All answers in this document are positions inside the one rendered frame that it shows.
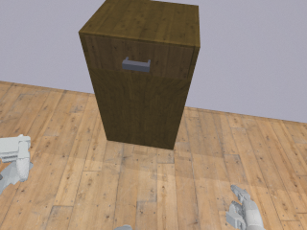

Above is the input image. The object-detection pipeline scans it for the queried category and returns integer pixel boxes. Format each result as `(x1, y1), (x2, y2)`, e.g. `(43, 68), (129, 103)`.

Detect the right robot hand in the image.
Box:
(225, 184), (264, 230)

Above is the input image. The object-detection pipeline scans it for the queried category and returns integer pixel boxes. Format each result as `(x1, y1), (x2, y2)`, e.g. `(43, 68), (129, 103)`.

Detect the left robot hand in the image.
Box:
(0, 134), (34, 195)

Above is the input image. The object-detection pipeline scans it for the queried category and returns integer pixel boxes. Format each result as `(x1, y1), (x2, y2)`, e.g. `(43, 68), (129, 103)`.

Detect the handle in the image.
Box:
(122, 57), (151, 73)

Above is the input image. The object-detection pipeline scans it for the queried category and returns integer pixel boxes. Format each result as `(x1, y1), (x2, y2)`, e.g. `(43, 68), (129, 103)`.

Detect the drawer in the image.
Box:
(85, 35), (194, 80)

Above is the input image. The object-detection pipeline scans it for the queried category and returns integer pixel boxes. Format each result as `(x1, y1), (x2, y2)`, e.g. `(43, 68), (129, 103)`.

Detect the cabinet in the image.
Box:
(78, 0), (201, 150)

